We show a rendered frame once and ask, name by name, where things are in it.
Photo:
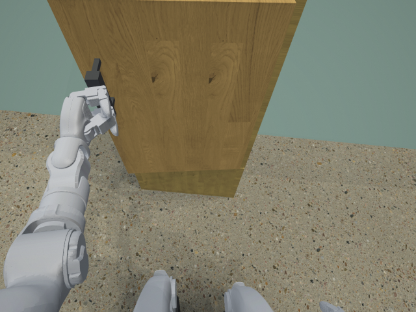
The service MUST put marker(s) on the cupboard door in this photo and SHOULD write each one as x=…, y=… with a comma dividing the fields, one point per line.
x=188, y=76

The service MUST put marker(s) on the left robot thigh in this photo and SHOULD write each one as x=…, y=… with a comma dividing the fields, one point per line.
x=158, y=295

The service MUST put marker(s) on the robot left forearm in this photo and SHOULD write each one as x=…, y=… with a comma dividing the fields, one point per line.
x=64, y=202

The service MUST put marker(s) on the left robot upper arm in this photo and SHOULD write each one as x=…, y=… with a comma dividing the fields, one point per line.
x=42, y=268

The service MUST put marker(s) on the robot left hand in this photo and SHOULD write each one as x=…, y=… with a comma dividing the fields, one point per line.
x=76, y=120

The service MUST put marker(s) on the right robot shin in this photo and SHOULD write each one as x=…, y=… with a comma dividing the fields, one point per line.
x=238, y=284

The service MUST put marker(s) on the handle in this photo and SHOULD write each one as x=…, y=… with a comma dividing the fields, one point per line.
x=94, y=78

